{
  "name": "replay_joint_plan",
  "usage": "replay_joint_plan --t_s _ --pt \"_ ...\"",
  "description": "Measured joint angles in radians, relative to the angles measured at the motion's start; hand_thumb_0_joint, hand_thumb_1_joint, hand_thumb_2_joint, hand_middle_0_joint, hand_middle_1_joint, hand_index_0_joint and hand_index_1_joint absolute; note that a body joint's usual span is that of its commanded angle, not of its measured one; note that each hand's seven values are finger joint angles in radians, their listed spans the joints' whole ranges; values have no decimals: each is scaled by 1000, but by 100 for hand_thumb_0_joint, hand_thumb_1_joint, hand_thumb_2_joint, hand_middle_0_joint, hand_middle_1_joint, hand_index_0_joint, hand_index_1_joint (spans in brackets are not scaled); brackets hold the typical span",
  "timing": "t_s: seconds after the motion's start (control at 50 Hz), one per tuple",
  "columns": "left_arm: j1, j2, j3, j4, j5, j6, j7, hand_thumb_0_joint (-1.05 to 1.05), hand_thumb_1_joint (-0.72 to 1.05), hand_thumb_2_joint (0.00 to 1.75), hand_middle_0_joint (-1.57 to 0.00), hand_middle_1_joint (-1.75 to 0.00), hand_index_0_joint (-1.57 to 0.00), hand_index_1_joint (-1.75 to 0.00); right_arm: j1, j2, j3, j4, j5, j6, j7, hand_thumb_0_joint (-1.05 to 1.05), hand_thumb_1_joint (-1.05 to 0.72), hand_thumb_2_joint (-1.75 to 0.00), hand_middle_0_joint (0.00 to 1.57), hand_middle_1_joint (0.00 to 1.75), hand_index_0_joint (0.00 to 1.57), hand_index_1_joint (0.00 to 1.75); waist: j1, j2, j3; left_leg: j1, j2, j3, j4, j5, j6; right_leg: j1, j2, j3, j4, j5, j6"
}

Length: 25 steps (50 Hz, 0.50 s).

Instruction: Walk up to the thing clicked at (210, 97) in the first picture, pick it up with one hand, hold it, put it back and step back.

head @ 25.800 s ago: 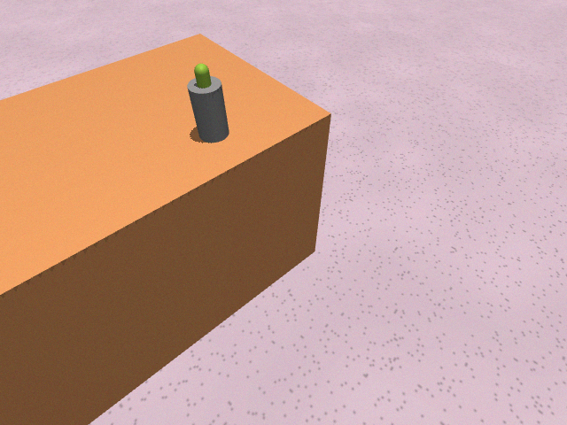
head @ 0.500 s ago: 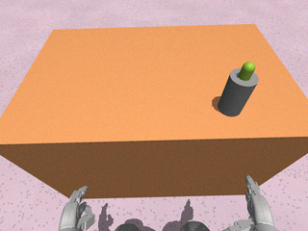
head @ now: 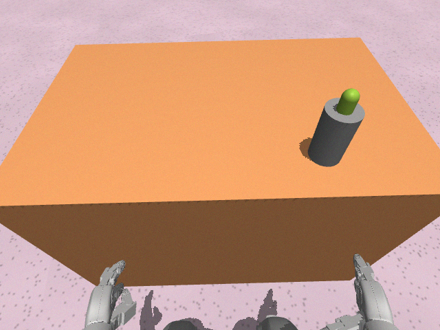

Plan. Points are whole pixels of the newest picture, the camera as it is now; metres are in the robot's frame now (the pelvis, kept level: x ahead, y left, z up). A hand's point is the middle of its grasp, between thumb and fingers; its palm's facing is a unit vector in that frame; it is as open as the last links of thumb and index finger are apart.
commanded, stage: home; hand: right
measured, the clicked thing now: (336, 126) +0.49 -0.23 +0.07
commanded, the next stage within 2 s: stand in 1.28 s
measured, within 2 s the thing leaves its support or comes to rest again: neither
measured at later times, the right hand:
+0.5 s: hand (335, 301) +0.17 -0.18 -0.06, palm faces +0.12 +0.95 -0.29, open 17.5 cm
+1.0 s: hand (334, 304) +0.17 -0.18 -0.06, palm faces +0.12 +0.95 -0.28, open 17.5 cm
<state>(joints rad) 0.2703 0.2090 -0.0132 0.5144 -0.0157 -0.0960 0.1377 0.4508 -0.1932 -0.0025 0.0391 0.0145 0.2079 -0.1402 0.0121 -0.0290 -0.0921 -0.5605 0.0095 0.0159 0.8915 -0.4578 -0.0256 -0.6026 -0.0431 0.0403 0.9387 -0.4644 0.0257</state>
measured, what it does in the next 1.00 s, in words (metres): stands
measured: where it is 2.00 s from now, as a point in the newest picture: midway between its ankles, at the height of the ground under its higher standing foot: outside the picture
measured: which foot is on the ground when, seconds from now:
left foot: down 0.00-1.00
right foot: down 0.00-1.00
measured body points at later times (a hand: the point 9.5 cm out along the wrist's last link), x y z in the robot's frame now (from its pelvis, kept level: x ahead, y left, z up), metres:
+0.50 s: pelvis +0.01 +0.00 +0.00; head +0.03 +0.00 +0.45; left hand +0.17 +0.24 -0.08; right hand +0.16 -0.23 -0.04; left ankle +0.00 +0.14 -0.69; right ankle +0.01 -0.13 -0.69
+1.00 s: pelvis +0.00 +0.00 +0.00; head +0.02 +0.00 +0.45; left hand +0.16 +0.24 -0.08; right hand +0.16 -0.23 -0.04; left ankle +0.00 +0.14 -0.69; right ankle +0.01 -0.13 -0.69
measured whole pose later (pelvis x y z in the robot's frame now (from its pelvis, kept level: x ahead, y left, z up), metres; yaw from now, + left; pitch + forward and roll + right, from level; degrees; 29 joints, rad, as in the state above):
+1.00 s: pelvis +0.00 +0.00 +0.00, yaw +0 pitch +7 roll +2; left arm 0.28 0.21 -0.02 0.51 -0.01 -0.11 0.16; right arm 0.46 -0.20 0.00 0.00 0.01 0.27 -0.14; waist 0.01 -0.03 -0.10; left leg -0.57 0.01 0.02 0.91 -0.47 -0.02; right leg -0.61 -0.04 0.04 0.95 -0.47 0.03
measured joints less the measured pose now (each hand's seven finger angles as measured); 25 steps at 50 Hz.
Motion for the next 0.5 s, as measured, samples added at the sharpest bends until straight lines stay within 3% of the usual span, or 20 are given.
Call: replay_joint_plan --t_s 0.5 --pt "5 0 0 0 4 -11 11 1 90 90 -20 -30 -20 -31 2 -3 4 -21 -6 45 -2 -2 55 -5 6 5 5 5 2 -3 -13 -3 1 0 7 -11 -1 -3 1 0 7 -11 0"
